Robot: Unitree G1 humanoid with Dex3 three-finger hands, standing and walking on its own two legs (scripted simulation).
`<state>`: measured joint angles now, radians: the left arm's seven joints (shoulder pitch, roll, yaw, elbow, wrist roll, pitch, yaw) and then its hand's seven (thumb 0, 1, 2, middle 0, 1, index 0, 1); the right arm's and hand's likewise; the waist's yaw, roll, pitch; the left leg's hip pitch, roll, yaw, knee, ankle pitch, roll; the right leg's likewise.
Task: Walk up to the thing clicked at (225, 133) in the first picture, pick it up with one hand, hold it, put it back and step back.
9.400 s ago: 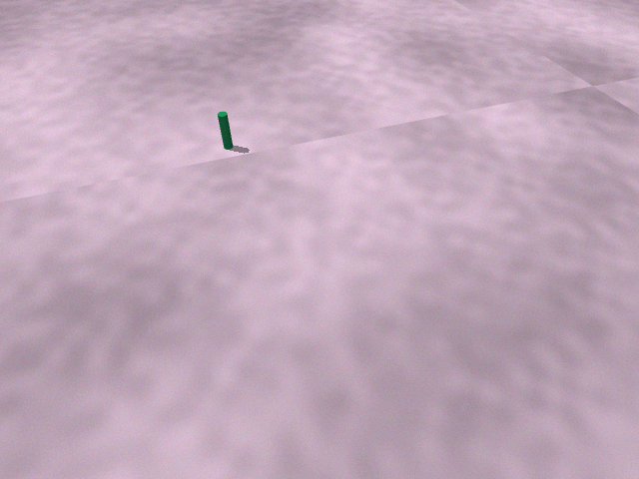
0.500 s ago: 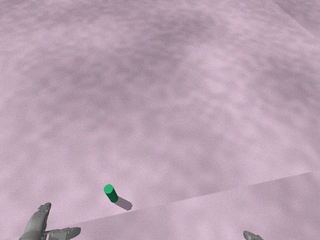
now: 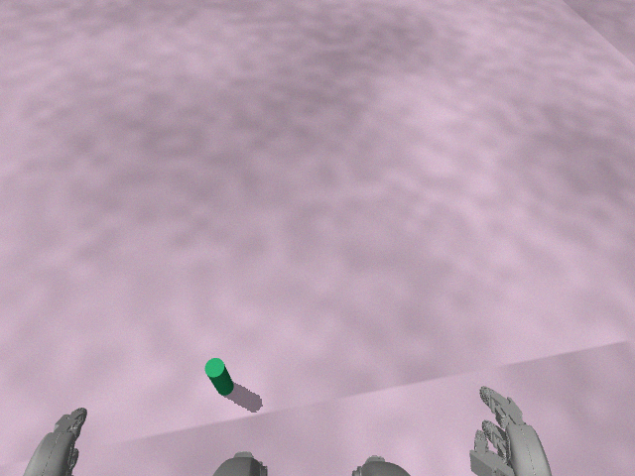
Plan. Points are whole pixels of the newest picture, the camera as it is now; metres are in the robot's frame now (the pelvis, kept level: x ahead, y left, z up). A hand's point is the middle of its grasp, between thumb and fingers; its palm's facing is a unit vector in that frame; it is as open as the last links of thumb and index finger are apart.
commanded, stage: go down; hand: left
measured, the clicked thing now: (220, 377) +0.39 +0.22 -0.62
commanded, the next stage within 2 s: none
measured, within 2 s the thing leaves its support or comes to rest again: neither
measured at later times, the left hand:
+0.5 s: hand (93, 448) +0.18 +0.31 -0.17, palm faces +0.13 -0.95 -0.29, open 17.2 cm
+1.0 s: hand (88, 397) +0.27 +0.37 -0.25, palm faces +0.16 -0.97 -0.16, open 17.4 cm
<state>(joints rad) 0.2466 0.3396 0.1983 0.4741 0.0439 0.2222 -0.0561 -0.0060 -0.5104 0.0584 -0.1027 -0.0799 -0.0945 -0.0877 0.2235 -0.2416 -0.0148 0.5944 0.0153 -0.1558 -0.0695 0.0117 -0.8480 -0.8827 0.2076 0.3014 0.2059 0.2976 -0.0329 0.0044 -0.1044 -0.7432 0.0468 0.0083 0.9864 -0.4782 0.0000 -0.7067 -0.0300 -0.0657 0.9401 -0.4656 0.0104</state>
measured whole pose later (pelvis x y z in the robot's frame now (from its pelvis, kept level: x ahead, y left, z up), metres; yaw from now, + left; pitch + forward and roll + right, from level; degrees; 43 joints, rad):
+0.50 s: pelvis -0.03 -0.01 -0.08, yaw +0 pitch +23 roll -2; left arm 0.10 0.45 0.39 0.57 -0.05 -0.02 -0.21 -0.01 -0.52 0.05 -0.09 -0.09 -0.10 -0.08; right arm 0.19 -0.27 -0.01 0.57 0.00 -0.25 -0.07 0.01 -0.88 -0.89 0.21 0.30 0.21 0.30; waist -0.03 -0.01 -0.15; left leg -1.21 0.05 -0.02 1.38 -0.58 0.00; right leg -1.17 -0.04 -0.07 1.35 -0.58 0.00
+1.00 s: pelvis -0.08 -0.01 -0.22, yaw -3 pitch +32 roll -4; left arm -0.37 0.72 0.71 0.97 -0.16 -0.34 -0.59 -0.01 -0.50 0.07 -0.03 -0.05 -0.04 -0.04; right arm 0.12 -0.31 0.06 0.67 -0.02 -0.21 -0.06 0.01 -0.88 -0.90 0.21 0.30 0.21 0.30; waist -0.05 -0.02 -0.16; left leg -1.81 0.06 -0.06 1.89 -0.65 0.00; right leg -1.76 -0.04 -0.09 1.85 -0.65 -0.01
